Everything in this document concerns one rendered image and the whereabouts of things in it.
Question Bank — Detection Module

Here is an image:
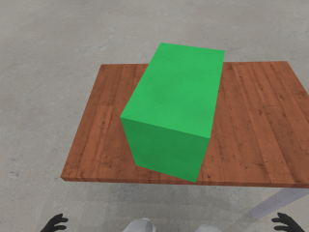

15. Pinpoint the carton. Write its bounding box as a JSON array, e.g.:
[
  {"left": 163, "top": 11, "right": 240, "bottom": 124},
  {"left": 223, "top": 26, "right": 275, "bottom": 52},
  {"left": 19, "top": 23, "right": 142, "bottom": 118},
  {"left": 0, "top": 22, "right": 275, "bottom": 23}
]
[{"left": 120, "top": 43, "right": 225, "bottom": 183}]

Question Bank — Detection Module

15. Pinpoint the table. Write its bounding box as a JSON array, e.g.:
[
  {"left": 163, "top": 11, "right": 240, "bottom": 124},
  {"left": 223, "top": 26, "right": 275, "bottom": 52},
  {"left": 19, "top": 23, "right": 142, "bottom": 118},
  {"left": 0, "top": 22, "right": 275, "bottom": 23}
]
[{"left": 60, "top": 61, "right": 309, "bottom": 219}]

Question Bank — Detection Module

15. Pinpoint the left robot hand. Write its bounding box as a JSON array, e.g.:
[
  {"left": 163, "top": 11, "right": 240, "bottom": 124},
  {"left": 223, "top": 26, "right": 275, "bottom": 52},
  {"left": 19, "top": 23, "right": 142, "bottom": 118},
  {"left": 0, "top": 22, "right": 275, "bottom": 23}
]
[{"left": 41, "top": 214, "right": 68, "bottom": 232}]

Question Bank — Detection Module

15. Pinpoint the right robot hand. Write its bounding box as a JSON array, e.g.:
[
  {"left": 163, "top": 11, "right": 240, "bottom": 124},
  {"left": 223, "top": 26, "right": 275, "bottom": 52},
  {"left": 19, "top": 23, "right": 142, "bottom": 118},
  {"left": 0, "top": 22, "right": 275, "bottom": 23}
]
[{"left": 271, "top": 213, "right": 305, "bottom": 232}]

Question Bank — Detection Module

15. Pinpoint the robot left thigh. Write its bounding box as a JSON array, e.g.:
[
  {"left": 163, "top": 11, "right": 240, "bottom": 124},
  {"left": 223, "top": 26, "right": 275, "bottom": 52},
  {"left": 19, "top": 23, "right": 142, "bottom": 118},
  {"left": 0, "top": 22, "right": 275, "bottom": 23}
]
[{"left": 123, "top": 219, "right": 156, "bottom": 232}]

